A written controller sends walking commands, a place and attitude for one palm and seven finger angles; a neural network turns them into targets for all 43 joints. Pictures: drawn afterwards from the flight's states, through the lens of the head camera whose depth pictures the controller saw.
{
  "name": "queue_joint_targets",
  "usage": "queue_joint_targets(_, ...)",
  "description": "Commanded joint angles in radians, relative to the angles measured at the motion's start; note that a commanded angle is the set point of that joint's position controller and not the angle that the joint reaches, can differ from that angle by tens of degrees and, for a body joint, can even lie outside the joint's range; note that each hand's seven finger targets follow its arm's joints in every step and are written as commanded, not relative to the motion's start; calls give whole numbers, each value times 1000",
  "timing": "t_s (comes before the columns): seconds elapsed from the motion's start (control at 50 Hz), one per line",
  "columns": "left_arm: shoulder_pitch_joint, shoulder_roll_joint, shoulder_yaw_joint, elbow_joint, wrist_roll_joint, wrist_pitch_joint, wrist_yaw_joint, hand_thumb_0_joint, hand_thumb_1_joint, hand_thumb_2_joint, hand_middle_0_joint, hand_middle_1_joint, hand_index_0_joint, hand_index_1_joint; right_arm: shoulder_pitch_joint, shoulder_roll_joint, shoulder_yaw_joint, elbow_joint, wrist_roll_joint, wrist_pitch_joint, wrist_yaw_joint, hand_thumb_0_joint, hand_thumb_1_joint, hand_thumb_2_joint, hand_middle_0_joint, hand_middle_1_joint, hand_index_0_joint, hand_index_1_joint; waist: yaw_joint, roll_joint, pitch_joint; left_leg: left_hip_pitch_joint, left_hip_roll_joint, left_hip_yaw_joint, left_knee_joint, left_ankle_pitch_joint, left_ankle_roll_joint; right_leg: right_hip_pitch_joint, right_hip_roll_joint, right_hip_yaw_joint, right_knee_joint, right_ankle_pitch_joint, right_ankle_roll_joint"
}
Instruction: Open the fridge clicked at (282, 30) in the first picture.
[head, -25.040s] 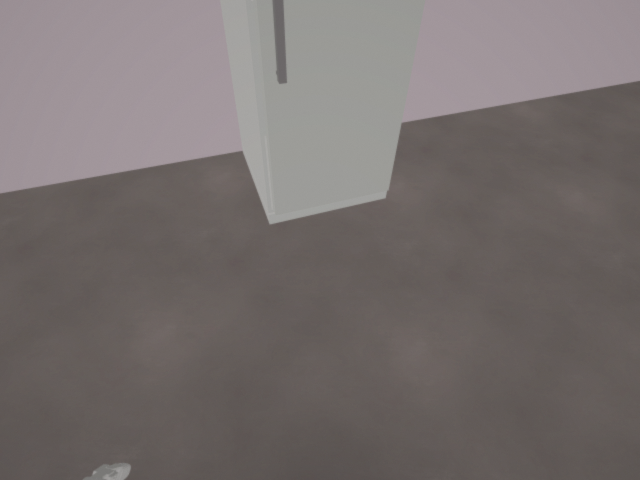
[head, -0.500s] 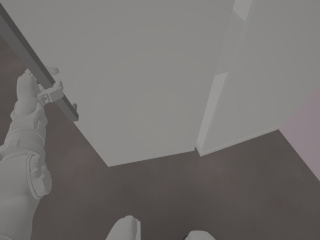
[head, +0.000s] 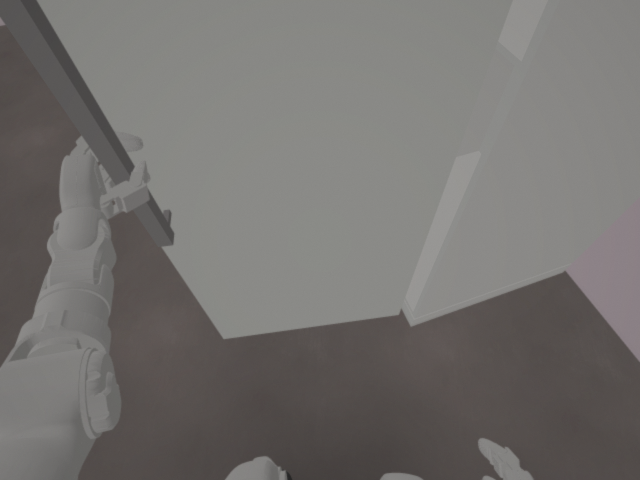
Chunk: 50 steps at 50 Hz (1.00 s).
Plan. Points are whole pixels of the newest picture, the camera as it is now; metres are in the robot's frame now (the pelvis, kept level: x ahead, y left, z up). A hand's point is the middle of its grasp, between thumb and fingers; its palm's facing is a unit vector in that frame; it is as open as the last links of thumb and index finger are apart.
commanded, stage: stop walking and hold the door back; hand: left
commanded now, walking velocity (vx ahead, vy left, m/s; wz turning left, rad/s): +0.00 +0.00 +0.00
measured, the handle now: (99, 117) +0.49 +0.26 +0.17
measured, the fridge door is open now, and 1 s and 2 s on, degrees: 79 80 76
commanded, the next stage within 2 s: loosen the grip on the handle in 0.80 s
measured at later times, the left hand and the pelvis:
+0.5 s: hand (137, 203) +0.42 +0.23 +0.09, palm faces +0.20 -0.96 -0.19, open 5.7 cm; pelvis -0.01 +0.02 +0.01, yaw -2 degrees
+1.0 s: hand (136, 189) +0.44 +0.24 +0.10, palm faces +0.20 -0.97 -0.10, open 5.8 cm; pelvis -0.03 +0.01 +0.01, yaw -1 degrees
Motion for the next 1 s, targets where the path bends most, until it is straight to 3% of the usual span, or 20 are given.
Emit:
queue_joint_targets(0.0, -309, 429, 96, -89, -5, 17, 49, 0, 900, 900, -450, -1400, -450, -1400, 45, -199, -80, -73, 22, -26, -42, 0, -900, -900, 200, 300, 200, 300, 58, -312, -387, -78, -25, -89, 150, -179, -13, 300, -286, 255, -173, 630, -77)
queue_joint_targets(0.06, -218, 408, 107, -51, -15, 34, 48, 0, 900, 900, -450, -1400, -450, -1400, 56, -205, -66, -46, 15, -26, -54, 0, -900, -900, 200, 300, 200, 300, 57, -247, -374, -41, -17, -82, 41, -77, -5, 324, -259, 169, -120, 695, -75)
queue_joint_targets(0.1, -120, 404, 122, -76, -21, 28, 42, 0, 900, 900, -450, -1400, -450, -1400, 50, -202, -65, -50, 12, -11, -58, 0, -900, -900, 200, 300, 200, 300, 59, -206, -375, 33, -20, -72, -77, 101, -7, 330, -224, 124, -78, 730, -42)
queue_joint_targets(0.16, -114, 339, 70, -150, -19, 16, 36, 0, 900, 900, -450, -1400, -450, -1400, 51, -208, -76, -65, 14, 3, -59, 0, -900, -900, 200, 300, 200, 300, 57, -70, -378, 181, 56, -125, -144, 563, 26, 235, -116, 56, -45, 542, 34)
queue_joint_targets(0.2, -110, 319, 51, -182, -12, 8, 39, 0, 900, 900, -450, -1400, -450, -1400, 50, -211, -76, -68, 8, 11, -50, 0, -900, -900, 200, 300, 200, 300, 47, 52, -382, 218, 100, -197, -134, 683, 51, 168, -81, 47, -32, 425, 35)
queue_joint_targets(0.22, -76, 341, 77, -208, -10, 1, 44, 0, 900, 900, -450, -1400, -450, -1400, 48, -217, -84, -75, 8, 16, -46, 0, -900, -900, 200, 300, 200, 300, 53, 79, -391, 230, 111, -208, -137, 697, 54, 153, -71, 48, -38, 339, 32)
queue_joint_targets(0.24, -53, 310, 49, -250, -12, -3, 43, 0, 900, 900, -450, -1400, -450, -1400, 43, -214, -87, -86, 9, 17, -42, 0, -900, -900, 200, 300, 200, 300, 51, 87, -385, 228, 113, -217, -147, 698, 56, 152, -59, 44, -50, 289, 29)
queue_joint_targets(0.36, -55, 311, 47, -281, -20, 7, 59, 0, 900, 900, -450, -1400, -450, -1400, 37, -216, -94, -92, 9, 23, -47, 0, -900, -900, 200, 300, 200, 300, 49, 35, -404, 143, 81, -143, -148, 390, 21, 199, -93, 80, -104, 356, 19)
queue_joint_targets(0.46, -211, 342, 28, -130, -16, 6, 60, 0, 900, 900, -450, -1400, -450, -1400, 60, -223, -87, -43, 5, 26, -62, 0, -900, -900, 200, 300, 200, 300, 44, 20, -338, 113, 58, -121, -160, 188, 25, 93, -99, 102, -150, 180, 27)
queue_joint_targets(0.52, -282, 366, 15, -25, -11, 9, 55, 0, 900, 900, -450, -1400, -450, -1400, 73, -229, -85, -21, 6, 25, -63, 0, -900, -900, 200, 300, 200, 300, 38, -39, -320, 107, 34, -108, -133, 100, 24, 38, -114, 131, -207, 76, 27)
queue_joint_targets(0.62, -322, 396, 13, 91, -11, 27, 46, 0, 900, 900, -450, -1400, -450, -1400, 79, -241, -79, 1, 14, 15, -68, 0, -900, -900, 200, 300, 200, 300, 36, -131, -331, 95, 20, -112, -118, 84, 24, 35, -125, 144, -235, 21, 28)
queue_joint_targets(0.64, -324, 399, 8, 95, -16, 31, 47, 0, 900, 900, -450, -1400, -450, -1400, 77, -245, -81, 5, 18, 13, -73, 0, -900, -900, 200, 300, 200, 300, 33, -100, -334, 107, 22, -112, -129, 86, 25, 33, -122, 136, -234, 19, 29)
queue_joint_targets(0.72, -334, 404, 5, 146, -16, 47, 40, 0, 900, 900, -450, -1400, -450, -1400, 80, -251, -75, 12, 20, 6, -71, 0, -900, -900, 200, 300, 200, 300, 33, -124, -328, 83, 31, -120, -133, 96, 28, 33, -112, 129, -224, 22, 39)
queue_joint_targets(0.86, -329, 433, 22, 173, -16, 60, 40, 0, 900, 900, -450, -1400, -450, -1400, 99, -262, -74, 28, 19, 4, -72, 0, -900, -900, 200, 300, 200, 300, 34, -83, -340, 58, 43, -136, -149, 136, 30, 83, -108, 119, -203, 63, 37)
queue_joint_targets(0.88, -975, 712, 173, -256, 104, -22, 0, 0, 900, 900, -450, -1400, -450, -1400, 231, -238, -187, -62, -14, -43, -28, 0, -900, -900, 200, 300, 200, 300, 4, -197, -376, 109, 10, -26, -80, 15, 48, 121, -113, 146, -229, 167, 51)
queue_joint_targets(0.9, -791, 503, 96, 85, 89, 94, -56, 0, 779, 842, -450, -1400, -450, -1400, 58, -272, -125, -66, -19, -91, -10, 0, -900, -900, 200, 300, 200, 300, -57, -249, -611, 65, -97, 2, -212, 222, 82, 125, 2, 55, -111, 377, -16)
queue_joint_targets(0.92, -651, 462, 147, 122, 61, 121, -62, 0, 658, 783, -450, -1400, -450, -1400, 109, -253, -129, -27, 3, -94, -17, 0, -900, -900, 200, 300, 200, 300, -69, -262, -545, 68, -107, -18, -166, 209, 82, 78, -6, 24, -94, 363, -5)
queue_joint_targets(0.94, -536, 401, 121, 122, 53, 133, -66, 0, 538, 725, -450, -1400, -450, -1400, 127, -255, -130, -36, -5, -91, -20, 0, -900, -900, 200, 300, 200, 300, -32, -155, -528, 82, -104, -25, -157, 195, 58, 31, -12, 10, -92, 319, -10)
queue_joint_targets(0.96, -555, 354, 73, 59, 45, 112, -66, 0, 417, 667, -450, -1400, -450, -1400, 107, -238, -116, -28, -9, -86, -14, 0, -900, -900, 200, 300, 200, 300, -26, 57, -457, 110, -85, -13, -174, 130, 36, -53, -13, 29, -124, 210, -5)
queue_joint_targets(0.98, -504, 414, 108, -11, 64, 91, -53, 0, 296, 608, -450, -1400, -450, -1400, 112, -239, -128, -30, -21, -91, -3, 0, -900, -900, 200, 300, 200, 300, 4, 174, -472, 146, -84, -22, -168, 86, 26, -71, -16, 35, -131, 136, -17)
